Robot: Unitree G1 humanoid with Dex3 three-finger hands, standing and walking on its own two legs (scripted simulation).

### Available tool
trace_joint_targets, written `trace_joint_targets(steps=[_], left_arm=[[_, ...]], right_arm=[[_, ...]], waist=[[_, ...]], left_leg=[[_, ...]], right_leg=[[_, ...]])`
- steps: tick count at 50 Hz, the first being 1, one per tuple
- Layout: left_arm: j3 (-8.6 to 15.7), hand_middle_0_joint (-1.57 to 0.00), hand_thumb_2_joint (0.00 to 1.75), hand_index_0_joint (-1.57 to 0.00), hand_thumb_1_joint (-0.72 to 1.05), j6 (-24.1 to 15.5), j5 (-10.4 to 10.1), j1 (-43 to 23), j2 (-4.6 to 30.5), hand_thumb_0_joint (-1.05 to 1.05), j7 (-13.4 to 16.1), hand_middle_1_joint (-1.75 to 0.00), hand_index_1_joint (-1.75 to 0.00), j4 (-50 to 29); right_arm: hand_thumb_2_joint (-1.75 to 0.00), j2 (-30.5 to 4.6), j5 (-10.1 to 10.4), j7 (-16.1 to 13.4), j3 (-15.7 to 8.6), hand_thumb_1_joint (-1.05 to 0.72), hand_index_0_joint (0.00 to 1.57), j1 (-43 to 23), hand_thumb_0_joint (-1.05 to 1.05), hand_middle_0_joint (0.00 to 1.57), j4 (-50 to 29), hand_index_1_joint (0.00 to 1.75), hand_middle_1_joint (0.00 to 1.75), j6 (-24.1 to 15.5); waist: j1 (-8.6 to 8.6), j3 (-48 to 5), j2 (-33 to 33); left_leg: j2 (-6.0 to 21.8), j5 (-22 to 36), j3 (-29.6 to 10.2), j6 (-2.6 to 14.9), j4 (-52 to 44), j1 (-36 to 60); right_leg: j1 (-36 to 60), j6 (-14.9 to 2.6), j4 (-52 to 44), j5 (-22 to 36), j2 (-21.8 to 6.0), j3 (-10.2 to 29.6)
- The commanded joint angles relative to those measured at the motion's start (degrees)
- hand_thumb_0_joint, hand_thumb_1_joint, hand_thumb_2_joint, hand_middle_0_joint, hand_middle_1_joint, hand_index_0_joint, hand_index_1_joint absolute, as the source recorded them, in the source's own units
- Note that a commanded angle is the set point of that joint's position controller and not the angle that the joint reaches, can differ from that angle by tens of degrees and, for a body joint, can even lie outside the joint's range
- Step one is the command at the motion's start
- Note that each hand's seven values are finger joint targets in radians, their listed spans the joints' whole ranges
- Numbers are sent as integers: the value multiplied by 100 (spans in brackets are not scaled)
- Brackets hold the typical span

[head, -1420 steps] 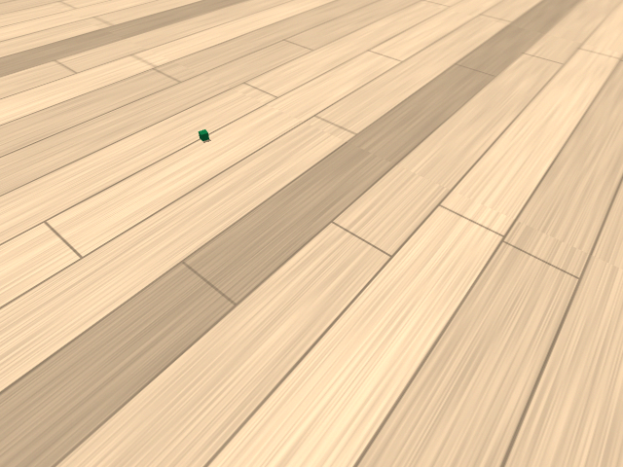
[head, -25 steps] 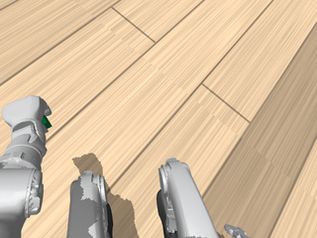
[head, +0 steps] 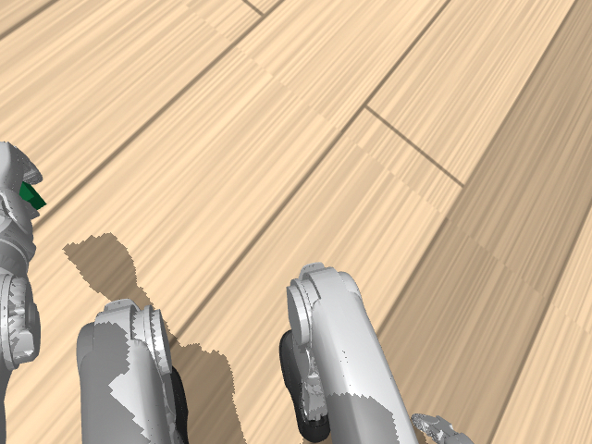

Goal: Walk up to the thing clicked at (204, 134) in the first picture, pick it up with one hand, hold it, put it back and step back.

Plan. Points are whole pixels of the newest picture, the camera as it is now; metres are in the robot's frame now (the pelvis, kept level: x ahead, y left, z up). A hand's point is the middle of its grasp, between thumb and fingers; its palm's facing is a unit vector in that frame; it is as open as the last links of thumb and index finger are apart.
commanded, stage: crouch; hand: left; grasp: from above
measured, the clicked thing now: (16, 197) +0.49 +0.29 -0.19
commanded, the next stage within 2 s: lower in 0.44 s
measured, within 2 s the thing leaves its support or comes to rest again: rests again in 1.84 s
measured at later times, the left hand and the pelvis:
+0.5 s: hand (24, 203) +0.49 +0.29 -0.21, palm faces -0.38 -0.19 -0.90, open 5.9 cm; pelvis +0.00 +0.00 -0.05, yaw -2 degrees
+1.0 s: hand (39, 212) +0.49 +0.29 -0.26, palm faces -0.40 -0.19 -0.90, open 5.9 cm; pelvis +0.01 +0.00 -0.06, yaw -4 degrees
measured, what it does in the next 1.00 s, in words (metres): lowers itself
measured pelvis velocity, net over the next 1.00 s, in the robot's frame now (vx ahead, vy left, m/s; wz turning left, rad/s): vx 0.01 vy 0.00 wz -0.07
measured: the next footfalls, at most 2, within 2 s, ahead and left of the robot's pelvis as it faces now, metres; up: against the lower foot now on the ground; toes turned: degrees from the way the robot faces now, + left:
none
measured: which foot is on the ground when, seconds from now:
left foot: down 0.00-1.00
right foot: down 0.00-1.00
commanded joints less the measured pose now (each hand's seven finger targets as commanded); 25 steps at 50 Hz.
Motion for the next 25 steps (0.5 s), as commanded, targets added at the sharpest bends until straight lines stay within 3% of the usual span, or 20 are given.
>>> trace_joint_targets(steps=[1, 3, 6, 11, 22, 23, 25], left_arm=[[55, -123, 8, -127, 89, -103, 137, -2070, 1529, 0, 288, -15, -11, -743], [114, -122, 7, -126, 87, -131, 159, -2213, 1683, 0, 328, -13, -10, -799], [117, -124, 10, -127, 89, -131, 214, -2169, 1609, 0, 387, -15, -11, -624], [228, -121, 10, -125, 86, -157, 203, -2318, 1940, 0, 450, -15, -12, -670], [283, -129, 20, -130, 93, -127, 167, -2063, 2133, 0, 402, -18, -17, -443], [204, -129, 19, -131, 93, -128, 146, -2005, 2008, 0, 380, -18, -16, -338], [192, -129, 19, -131, 93, -146, 171, -2040, 2074, 0, 371, -19, -17, -411]], right_arm=[[-89, -1356, -18, -30, -302, -88, 20, 1217, 0, 20, -95, 30, 30, -34], [-89, -1401, -14, -17, -276, -88, 20, 1212, 0, 20, -75, 30, 30, -36], [-89, -1465, -58, 16, -217, -88, 20, 1290, 0, 20, -79, 30, 30, -51], [-89, -1493, -106, 57, -157, -88, 20, 1332, 0, 20, -64, 30, 30, -57], [-90, -1590, -140, 173, -6, -89, 20, 1356, 0, 20, -96, 30, 30, -69], [-90, -1547, -147, 188, 6, -89, 20, 1346, 0, 20, -105, 30, 30, -61], [-90, -1568, -129, 208, 17, -89, 20, 1333, 0, 20, -104, 30, 30, -62]], waist=[[-109, -3919, 1486], [-41, -4058, 1673], [-162, -3830, 1696], [-184, -3865, 1632], [-196, -3721, 1610], [-229, -3669, 1514], [-218, -3625, 1638]], left_leg=[[-111, 957, 423, 188, -1164, 2613], [-118, 996, 377, 150, -1158, 2684], [-118, 930, 327, 145, -1065, 2700], [-132, 915, 431, 204, -751, 2352], [-100, 1108, 383, 218, -460, 1996], [-99, 1067, 378, 224, -428, 1935], [-101, 1074, 364, 213, -427, 1923]], right_leg=[[1993, -378, -1163, 1047, 140, -483], [1854, -406, -981, 1067, 153, -540], [1612, -404, -862, 1014, 120, -590], [1764, -357, -842, 1043, 163, -559], [1909, -328, -581, 1287, 226, -653], [1932, -322, -585, 1272, 243, -656], [1890, -332, -539, 1283, 252, -676]])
